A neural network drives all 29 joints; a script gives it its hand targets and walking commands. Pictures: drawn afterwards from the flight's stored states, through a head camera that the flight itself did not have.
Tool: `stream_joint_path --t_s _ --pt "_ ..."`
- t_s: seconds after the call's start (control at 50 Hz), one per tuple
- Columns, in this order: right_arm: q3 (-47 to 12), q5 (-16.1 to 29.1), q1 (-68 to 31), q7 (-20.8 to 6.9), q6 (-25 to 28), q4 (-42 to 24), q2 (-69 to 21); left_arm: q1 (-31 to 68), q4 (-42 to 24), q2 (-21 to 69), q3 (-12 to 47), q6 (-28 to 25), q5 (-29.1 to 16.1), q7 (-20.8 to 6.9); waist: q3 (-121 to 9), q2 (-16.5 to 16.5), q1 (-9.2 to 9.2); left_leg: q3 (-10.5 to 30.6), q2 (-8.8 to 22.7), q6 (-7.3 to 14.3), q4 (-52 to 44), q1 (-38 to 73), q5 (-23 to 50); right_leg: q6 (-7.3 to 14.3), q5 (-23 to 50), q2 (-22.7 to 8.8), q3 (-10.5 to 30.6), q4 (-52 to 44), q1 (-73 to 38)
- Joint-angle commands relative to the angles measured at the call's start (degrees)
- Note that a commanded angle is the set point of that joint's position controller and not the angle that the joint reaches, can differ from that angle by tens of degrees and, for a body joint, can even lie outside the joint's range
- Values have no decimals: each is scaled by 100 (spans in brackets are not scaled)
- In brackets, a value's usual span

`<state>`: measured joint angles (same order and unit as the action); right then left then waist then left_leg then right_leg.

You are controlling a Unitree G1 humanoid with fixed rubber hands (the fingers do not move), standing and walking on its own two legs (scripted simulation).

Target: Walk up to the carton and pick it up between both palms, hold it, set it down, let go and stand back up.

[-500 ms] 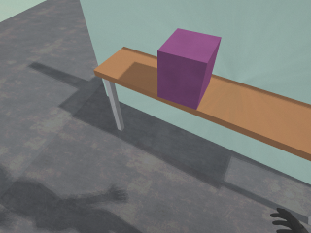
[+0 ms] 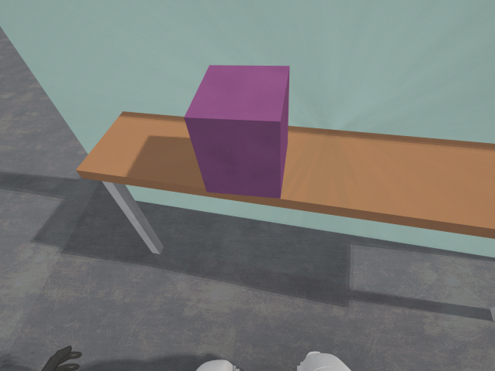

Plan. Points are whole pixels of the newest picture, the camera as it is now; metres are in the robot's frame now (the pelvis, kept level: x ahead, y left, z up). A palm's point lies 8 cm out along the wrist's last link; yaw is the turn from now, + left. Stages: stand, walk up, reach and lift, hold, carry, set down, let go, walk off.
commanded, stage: walk up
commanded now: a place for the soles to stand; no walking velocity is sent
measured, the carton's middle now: (245, 133) +0.66 -0.01 -0.03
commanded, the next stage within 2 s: none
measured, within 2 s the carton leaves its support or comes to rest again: neither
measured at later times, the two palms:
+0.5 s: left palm (34, 308) +0.27 +0.41 -0.06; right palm out of the picture +0.10 -0.24 -0.10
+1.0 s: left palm (41, 269) +0.37 +0.47 -0.11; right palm (352, 307) +0.24 -0.17 -0.11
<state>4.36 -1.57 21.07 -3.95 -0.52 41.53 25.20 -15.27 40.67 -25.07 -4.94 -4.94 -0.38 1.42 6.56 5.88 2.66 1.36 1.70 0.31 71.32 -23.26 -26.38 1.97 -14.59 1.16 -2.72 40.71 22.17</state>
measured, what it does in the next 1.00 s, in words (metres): walks ahead, turning right: left foot, then right foot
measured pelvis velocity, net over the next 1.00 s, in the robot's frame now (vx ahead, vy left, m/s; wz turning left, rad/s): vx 0.22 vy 0.16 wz -0.27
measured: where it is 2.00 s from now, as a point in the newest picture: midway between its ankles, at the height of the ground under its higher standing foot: (227, 367)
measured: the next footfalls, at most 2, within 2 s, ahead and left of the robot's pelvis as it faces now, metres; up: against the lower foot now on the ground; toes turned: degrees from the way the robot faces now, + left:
left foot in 0.18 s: +0.17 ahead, +0.20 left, +0.00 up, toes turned +0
right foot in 0.48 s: +0.25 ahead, -0.03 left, +0.00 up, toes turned -19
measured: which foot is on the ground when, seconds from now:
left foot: up 0.00-0.16, down 0.18-0.48, up 0.50-0.76, down 0.78-1.00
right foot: down 0.00-0.20, up 0.22-0.46, down 0.48-1.00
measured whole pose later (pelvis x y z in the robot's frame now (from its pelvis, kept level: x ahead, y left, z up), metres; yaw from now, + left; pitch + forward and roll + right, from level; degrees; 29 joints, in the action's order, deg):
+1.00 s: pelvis +0.22 +0.16 -0.02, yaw -16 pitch -3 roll -1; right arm 3.0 -0.5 10.0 -0.8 1.2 48.0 23.5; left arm -14.7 51.7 -25.9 -3.4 -3.7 1.1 1.2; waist 6.5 0.9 0.2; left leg -2.3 6.2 -1.6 54.5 -26.1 -24.8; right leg -0.4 -25.1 1.4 1.5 52.5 23.7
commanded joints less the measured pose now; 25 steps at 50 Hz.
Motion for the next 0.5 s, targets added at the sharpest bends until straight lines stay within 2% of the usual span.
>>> stream_joint_path --t_s 0.0,0.02,0.04,0.06,0.08,0.1,0.12,0.14,0.16,0.18,0.2,0.22,0.24,0.26,0.28,0.3,0.32,0.34,0.36,0.38,0.4,0.42,0.44,0.46,0.48 --pt "427 4 465 -43 83 -475 1241 -318 -311 -1596 -501 -107 88 107 -343 -1485 -149 361 570 -29 -1040 -700 -9 1297 -786 -1490 2094 -1760 -94" --pt "438 -29 304 -62 89 -485 1124 -540 -280 -1676 -538 -127 137 72 -178 -1405 -242 125 454 -14 -1173 -768 -334 1415 -1206 -1547 2272 -1854 110" --pt "449 -69 310 -111 78 -495 1177 -505 -236 -1797 -560 -125 176 74 -359 -1500 -211 170 447 -10 -1423 -643 -150 1383 -1858 -1537 2376 -1833 217" --pt "501 -101 120 -111 83 -573 1185 -584 -258 -1912 -552 -126 195 78 -288 -1483 -224 89 414 69 -1612 -671 -372 1432 -2568 -1655 2606 -1915 386" --pt "471 -109 49 -145 103 -575 1273 -337 -303 -1903 -603 -140 211 47 -217 -1478 -176 13 417 85 -1823 -576 -83 1312 -2784 -1586 2524 -1961 559" --pt "522 -159 124 -156 102 -578 1173 -394 -263 -1992 -628 -156 242 76 -343 -1434 -85 -73 336 167 -1848 -494 -59 1315 -3043 -1613 2687 -1888 657" --pt "545 -143 171 -183 131 -553 1198 -241 -254 -2018 -599 -147 270 61 -248 -1510 41 -156 343 189 -2025 -344 -3 1235 -3086 -1583 2616 -1751 826" --pt "603 -150 507 -183 134 -462 1303 80 -282 -2040 -594 -108 298 87 -452 -1286 311 -282 301 254 -2358 660 274 1078 -3254 -1438 2332 -1364 1526" --pt "666 -151 1230 -154 167 -175 1258 403 -279 -1883 -533 -67 373 103 -495 -847 772 -708 -57 252 -2614 1731 148 844 -3371 -1064 1620 -580 2310" --pt "727 -238 1674 -123 198 -82 1598 437 -289 -1425 -402 -48 289 130 -330 653 1102 557 278 406 -3762 2143 -1397 461 -3225 -151 840 1040 3367" --pt "769 -218 1342 -64 280 -363 2020 544 -423 -1078 -224 -73 146 174 29 1796 983 3990 1806 1025 -6232 1391 -3943 93 -2533 563 199 3012 3740" --pt "799 -66 538 -33 299 -595 2095 128 -153 -1491 -284 -116 152 188 159 787 452 4631 2216 1295 -6651 943 -3637 109 -1832 214 929 3395 3223" --pt "720 -60 65 12 285 -720 2000 -269 160 -1605 -308 -129 57 168 293 364 107 3933 2063 1280 -6287 572 -3245 36 -1360 -57 787 3464 2837" --pt "640 -59 -227 54 282 -628 1925 -403 362 -1667 -365 -141 33 136 552 438 -43 3421 1918 1487 -5876 442 -2984 -24 -1307 -235 659 3374 2724" --pt "591 -44 -161 86 301 -657 1741 -519 476 -1663 -367 -158 52 96 424 53 -58 2800 1778 1490 -5491 515 -2210 -63 -1153 -388 534 3040 2324" --pt "562 -57 -139 84 298 -595 1674 -601 516 -1537 -348 -167 64 50 365 246 -66 2253 1616 1389 -5422 411 -1716 -55 -1207 -429 447 2554 1928" --pt "516 -66 -6 81 316 -518 1568 -473 457 -1395 -326 -171 74 4 384 439 19 2038 1560 1388 -5402 335 -1101 -17 -1205 -383 334 2272 1776" --pt "562 -126 76 85 334 -529 1661 -287 333 -1314 -327 -184 62 -36 385 569 75 1949 1663 1559 -5297 476 -509 6 -1589 -388 265 1918 1715" --pt "540 -109 202 88 341 -500 1697 -87 309 -1227 -283 -196 64 -57 257 588 95 1621 1672 1571 -5139 505 199 50 -1585 -498 219 1474 1453" --pt "516 -110 181 98 322 -456 1670 -117 249 -1197 -282 -198 55 -69 102 661 95 1406 1629 1598 -4999 861 549 23 -1532 -398 131 1014 1307" --pt "506 -48 15 106 306 -517 1680 -298 310 -1145 -264 -244 13 -52 16 580 -88 1483 1762 1537 -4874 463 1021 125 -1234 -384 198 590 678" --pt "509 -46 -207 92 275 -629 1639 -727 438 -1092 -305 -253 45 -26 -226 385 -337 767 1403 1291 -4421 289 1580 175 -783 -152 -136 71 -239" --pt "426 -71 -372 70 219 -648 1363 -1351 643 -1168 -385 -270 32 40 -421 -44 -646 129 1050 1052 -3404 -329 1694 181 -135 52 -297 -545 -1363" --pt "340 -64 -330 83 207 -729 1057 -1985 751 -1479 -536 -261 78 154 -622 -664 -1066 -183 709 663 -1929 -1173 1819 245 -404 -242 557 -1040 -2427" --pt "230 -4 -242 66 201 -895 626 -2327 629 -2245 -716 -274 205 249 -1044 -1944 -1095 -385 66 165 -459 -2346 112 854 -1303 -1956 3817 -1881 -2965"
